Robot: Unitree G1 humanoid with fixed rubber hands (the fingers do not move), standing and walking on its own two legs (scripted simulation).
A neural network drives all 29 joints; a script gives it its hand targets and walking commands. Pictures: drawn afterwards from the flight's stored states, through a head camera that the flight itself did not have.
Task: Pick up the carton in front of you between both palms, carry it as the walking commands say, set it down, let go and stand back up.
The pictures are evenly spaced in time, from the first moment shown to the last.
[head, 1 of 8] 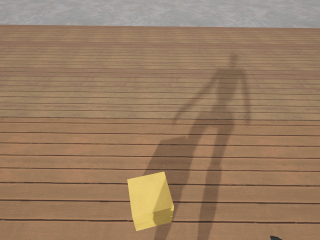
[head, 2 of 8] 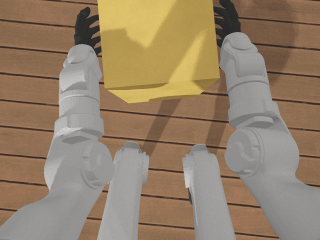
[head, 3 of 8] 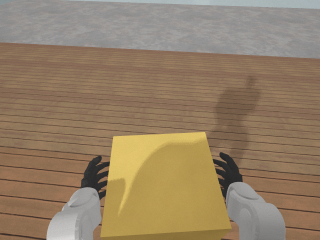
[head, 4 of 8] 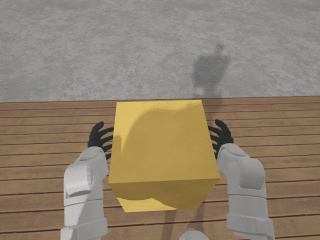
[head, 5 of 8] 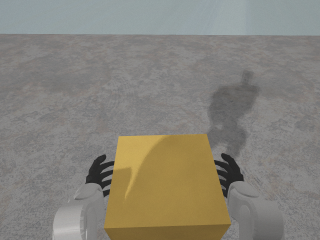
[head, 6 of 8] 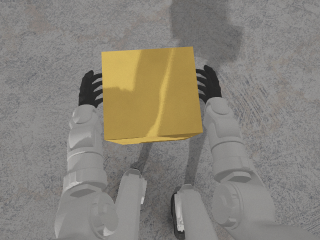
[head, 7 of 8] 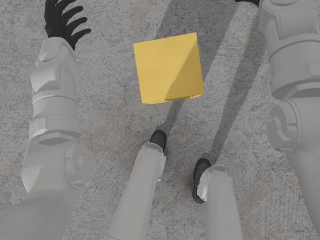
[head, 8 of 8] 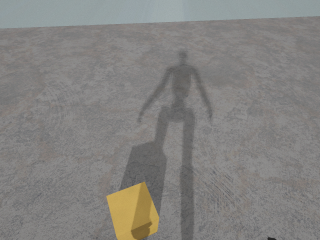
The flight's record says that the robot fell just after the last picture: no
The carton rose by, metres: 0.69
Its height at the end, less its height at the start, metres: -0.36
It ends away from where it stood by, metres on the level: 5.02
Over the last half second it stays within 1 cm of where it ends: yes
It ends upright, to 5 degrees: yes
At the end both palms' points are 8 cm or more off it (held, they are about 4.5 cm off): yes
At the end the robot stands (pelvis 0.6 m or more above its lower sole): yes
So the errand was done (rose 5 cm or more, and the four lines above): yes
